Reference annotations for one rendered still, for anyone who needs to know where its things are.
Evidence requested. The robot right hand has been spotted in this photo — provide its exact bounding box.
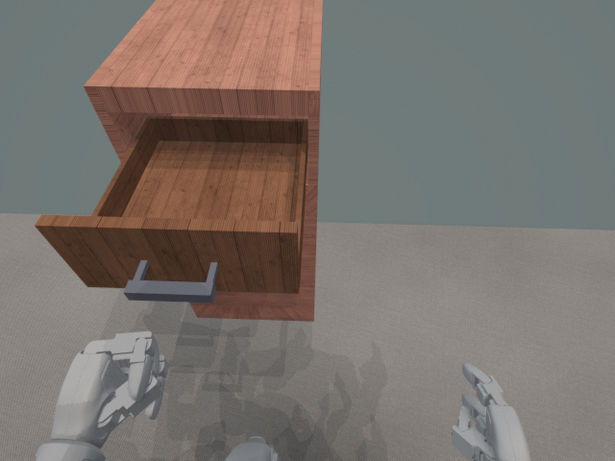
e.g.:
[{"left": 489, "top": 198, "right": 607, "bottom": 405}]
[{"left": 453, "top": 362, "right": 530, "bottom": 461}]

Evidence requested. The drawer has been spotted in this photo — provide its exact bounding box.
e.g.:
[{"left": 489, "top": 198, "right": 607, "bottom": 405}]
[{"left": 35, "top": 116, "right": 308, "bottom": 294}]

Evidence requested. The left robot thigh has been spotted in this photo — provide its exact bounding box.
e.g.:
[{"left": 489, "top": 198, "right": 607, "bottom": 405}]
[{"left": 225, "top": 442, "right": 279, "bottom": 461}]

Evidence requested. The handle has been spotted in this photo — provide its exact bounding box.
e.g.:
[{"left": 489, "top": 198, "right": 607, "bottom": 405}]
[{"left": 123, "top": 260, "right": 219, "bottom": 303}]

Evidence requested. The cabinet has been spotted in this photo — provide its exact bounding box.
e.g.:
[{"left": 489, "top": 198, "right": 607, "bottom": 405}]
[{"left": 84, "top": 0, "right": 323, "bottom": 322}]

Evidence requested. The left robot forearm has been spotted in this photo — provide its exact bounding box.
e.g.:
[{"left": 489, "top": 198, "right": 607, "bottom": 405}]
[{"left": 35, "top": 440, "right": 106, "bottom": 461}]

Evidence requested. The robot left hand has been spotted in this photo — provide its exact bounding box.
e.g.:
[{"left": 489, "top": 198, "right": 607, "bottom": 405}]
[{"left": 51, "top": 331, "right": 169, "bottom": 449}]

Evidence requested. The robot left shin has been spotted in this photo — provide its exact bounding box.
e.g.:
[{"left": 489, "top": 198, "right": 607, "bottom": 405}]
[{"left": 247, "top": 437, "right": 266, "bottom": 445}]

